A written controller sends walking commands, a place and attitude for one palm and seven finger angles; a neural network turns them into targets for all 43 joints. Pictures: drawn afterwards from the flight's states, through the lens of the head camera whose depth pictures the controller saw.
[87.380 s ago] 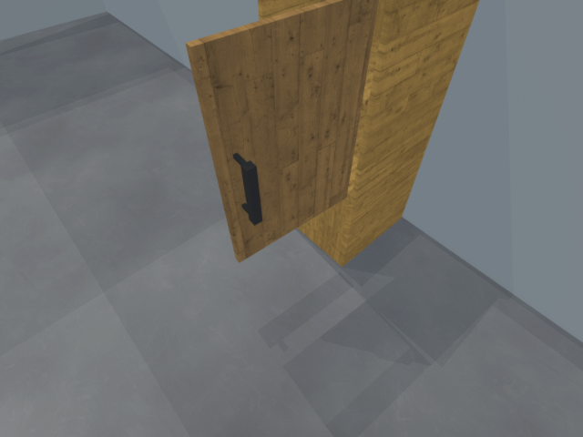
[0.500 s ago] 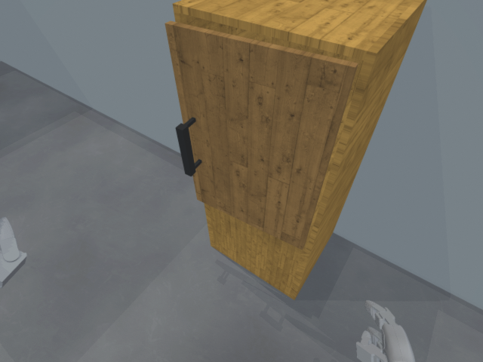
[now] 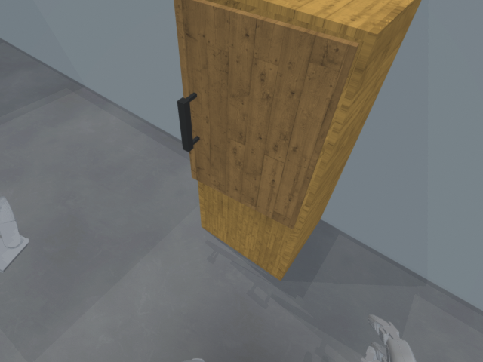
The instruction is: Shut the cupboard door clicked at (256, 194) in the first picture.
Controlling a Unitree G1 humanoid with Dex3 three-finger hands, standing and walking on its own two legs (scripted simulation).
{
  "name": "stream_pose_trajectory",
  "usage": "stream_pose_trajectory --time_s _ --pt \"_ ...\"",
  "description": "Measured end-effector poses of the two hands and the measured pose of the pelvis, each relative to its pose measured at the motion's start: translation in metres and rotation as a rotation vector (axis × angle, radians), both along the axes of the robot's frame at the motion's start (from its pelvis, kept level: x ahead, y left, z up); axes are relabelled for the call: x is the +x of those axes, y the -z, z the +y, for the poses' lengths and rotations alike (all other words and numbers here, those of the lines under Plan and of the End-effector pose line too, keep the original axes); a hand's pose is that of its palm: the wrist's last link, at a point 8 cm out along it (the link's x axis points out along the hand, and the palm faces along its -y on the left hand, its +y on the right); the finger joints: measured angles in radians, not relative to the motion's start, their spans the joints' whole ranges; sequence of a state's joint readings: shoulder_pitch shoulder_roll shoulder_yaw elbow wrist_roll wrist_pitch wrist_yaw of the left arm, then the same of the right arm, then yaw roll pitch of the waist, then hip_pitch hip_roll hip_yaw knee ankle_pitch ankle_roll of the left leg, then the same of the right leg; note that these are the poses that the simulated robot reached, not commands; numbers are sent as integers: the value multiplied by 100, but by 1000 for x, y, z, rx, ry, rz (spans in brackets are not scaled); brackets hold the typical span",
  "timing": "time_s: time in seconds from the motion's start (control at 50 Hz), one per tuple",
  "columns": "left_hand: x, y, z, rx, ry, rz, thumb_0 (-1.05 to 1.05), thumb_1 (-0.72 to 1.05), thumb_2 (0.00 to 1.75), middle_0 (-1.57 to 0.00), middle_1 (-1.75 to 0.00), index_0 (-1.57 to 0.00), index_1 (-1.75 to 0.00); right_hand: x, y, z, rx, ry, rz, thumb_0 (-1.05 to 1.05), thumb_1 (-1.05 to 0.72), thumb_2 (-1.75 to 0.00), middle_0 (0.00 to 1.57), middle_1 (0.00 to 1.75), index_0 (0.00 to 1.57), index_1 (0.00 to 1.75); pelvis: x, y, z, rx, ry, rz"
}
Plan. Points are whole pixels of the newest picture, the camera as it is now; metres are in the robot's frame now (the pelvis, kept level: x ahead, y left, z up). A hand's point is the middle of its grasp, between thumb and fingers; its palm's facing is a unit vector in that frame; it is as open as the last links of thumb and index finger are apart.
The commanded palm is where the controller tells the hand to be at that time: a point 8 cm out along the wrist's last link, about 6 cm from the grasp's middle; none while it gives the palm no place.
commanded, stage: step back with the hand held close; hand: left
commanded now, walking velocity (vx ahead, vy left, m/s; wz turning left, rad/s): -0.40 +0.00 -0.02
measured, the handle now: (190, 122) +0.73 +0.17 -0.04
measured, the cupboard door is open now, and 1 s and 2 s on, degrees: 5 5 5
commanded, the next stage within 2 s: stop stepping back and stand still in 0.32 s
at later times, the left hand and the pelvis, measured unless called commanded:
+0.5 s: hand (0, 346) +0.11 +0.21 +0.20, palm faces +0.32 -0.79 -0.52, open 7.4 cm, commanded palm +0.06 +0.27 +0.19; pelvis -0.08 -0.03 +0.00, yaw -1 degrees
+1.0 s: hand out of the picture +0.08 +0.25 +0.20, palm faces +0.36 -0.77 -0.53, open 7.4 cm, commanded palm +0.02 +0.29 +0.19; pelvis -0.13 -0.01 +0.01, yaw -2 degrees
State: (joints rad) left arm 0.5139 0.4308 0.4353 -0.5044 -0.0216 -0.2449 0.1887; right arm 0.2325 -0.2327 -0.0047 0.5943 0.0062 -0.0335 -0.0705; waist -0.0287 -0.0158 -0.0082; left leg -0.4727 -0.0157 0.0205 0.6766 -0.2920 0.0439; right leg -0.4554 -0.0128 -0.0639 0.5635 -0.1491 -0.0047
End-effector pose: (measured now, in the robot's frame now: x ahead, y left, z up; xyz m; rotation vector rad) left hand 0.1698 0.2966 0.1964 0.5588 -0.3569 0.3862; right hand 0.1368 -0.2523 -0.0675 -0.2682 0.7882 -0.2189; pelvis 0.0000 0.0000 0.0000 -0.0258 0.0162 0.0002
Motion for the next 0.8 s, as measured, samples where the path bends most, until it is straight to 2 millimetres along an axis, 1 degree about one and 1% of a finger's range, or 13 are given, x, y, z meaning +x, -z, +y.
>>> stream_pose_trajectory --time_s 0.06,0.12,0.22,0.28,0.36,0.42,0.46,0.5,0.56,0.62,0.68,0.74,0.8 --pt "-6 3 7 29 -1 34 1 88 90 -21 -30 -21 -30 -8 -1 4 -9 6 2 2 -90 -90 20 30 21 30 -6 0 3 -25 -21 2" --pt "-19 -2 14 58 -22 33 1 88 90 -22 -30 -21 -30 -11 1 10 -6 -5 12 2 -90 -90 20 30 21 30 -8 -1 1 -43 -45 16" --pt "-40 -6 18 50 -84 21 1 88 90 -21 -30 -21 -30 -3 1 18 10 -65 -4 2 -90 -90 20 30 21 30 -14 -3 -6 -41 -21 84" --pt "-43 3 5 2 -71 34 1 89 90 -21 -30 -21 -30 2 3 20 27 -111 -26 2 -90 -90 20 30 21 30 -34 -3 -14 -24 10 100" --pt "-48 6 -28 -37 38 64 1 89 90 -21 -30 -21 -30 -4 -1 16 60 -114 -69 2 -90 -90 20 30 21 30 -66 -5 -22 -37 23 66" --pt "-64 -6 -48 2 138 44 1 88 90 -21 -30 -21 -30 -19 -11 8 76 -71 -126 2 -90 -90 20 30 21 30 -80 -4 -28 -39 26 32" --pt "-80 -17 -51 58 173 18 1 88 90 -22 -30 -21 -30 -33 -21 2 68 -39 -159 2 -90 -90 20 30 21 30 -84 -4 -31 -33 20 11" --pt "-98 -26 -44 102 161 -8 1 88 90 -22 -30 -22 -30 -47 -28 -6 48 -13 -176 2 -90 -90 20 30 21 30 -85 -5 -30 -18 15 -2" --pt "-119 -29 -19 95 59 -38 1 88 90 -22 -30 -22 -30 -68 -29 -17 -3 14 -162 1 -90 -90 20 30 21 30 -83 -7 -22 -7 16 -4" --pt "-128 -15 13 2 -72 -61 0 88 90 -22 -30 -22 -30 -86 -19 -22 -54 19 -116 1 -90 -90 20 30 20 30 -87 -3 -9 -32 -23 2" --pt "-127 11 35 -136 -168 -2 0 88 90 -21 -30 -21 -30 -106 -13 -13 -56 15 -32 2 -91 -90 20 30 20 30 -101 -9 0 -15 -13 -9" --pt "-124 33 33 -201 -165 106 1 89 90 -20 -30 -20 -30 -124 -13 3 -35 -2 0 2 -91 -90 20 30 20 30 -115 -15 4 1 1 -3" --pt "-121 32 12 -195 -74 134 1 89 90 -20 -30 -20 -30 -138 -15 21 0 -25 9 2 -91 -90 20 30 20 30 -126 -20 2 5 1 10"
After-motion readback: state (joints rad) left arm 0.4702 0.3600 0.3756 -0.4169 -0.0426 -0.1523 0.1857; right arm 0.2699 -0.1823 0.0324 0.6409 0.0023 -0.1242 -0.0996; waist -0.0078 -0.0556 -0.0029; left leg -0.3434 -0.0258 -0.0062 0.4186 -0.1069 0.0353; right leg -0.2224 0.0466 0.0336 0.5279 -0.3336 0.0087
